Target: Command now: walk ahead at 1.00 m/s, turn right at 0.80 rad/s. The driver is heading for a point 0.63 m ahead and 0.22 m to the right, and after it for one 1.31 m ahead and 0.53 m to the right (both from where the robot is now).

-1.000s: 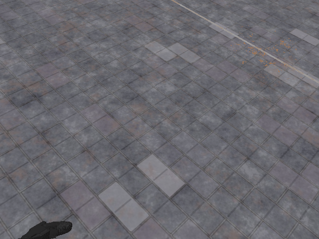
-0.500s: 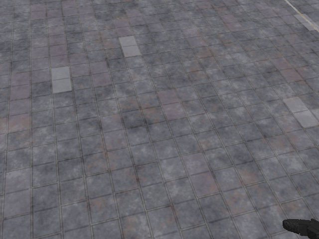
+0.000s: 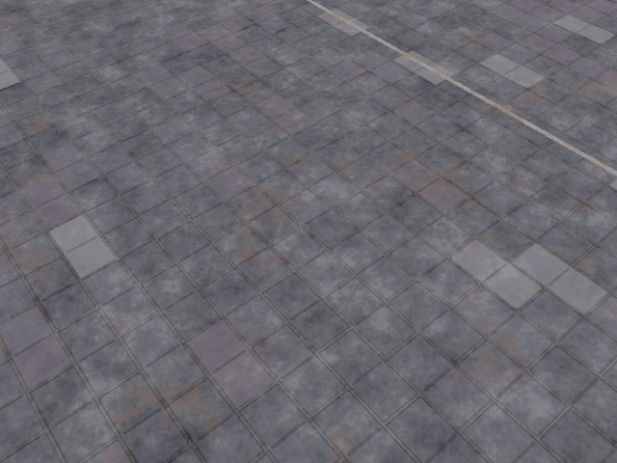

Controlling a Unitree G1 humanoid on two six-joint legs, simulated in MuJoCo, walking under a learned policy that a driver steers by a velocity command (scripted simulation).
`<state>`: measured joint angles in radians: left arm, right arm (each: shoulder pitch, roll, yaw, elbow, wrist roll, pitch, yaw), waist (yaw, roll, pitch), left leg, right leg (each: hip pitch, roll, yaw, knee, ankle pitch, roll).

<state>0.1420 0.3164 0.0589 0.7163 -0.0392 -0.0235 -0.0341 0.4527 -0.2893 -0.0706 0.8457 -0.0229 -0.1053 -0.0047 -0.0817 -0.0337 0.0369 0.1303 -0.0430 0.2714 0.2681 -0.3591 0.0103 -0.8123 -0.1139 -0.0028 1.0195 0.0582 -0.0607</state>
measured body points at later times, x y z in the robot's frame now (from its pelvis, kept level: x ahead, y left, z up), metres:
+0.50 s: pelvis +0.45 -0.03 +0.00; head +0.47 -0.07 +0.45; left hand +0.57 +0.21 -0.11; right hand +0.63 -0.34 -0.02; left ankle +0.74 +0.05 -0.68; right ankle +0.31 -0.05 -0.73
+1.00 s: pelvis +0.81 -0.22 -0.01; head +0.82 -0.26 +0.43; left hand +1.13 -0.32 -0.05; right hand +0.55 -0.32 -0.15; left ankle +0.76 +0.02 -0.73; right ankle +0.86 -0.48 -0.69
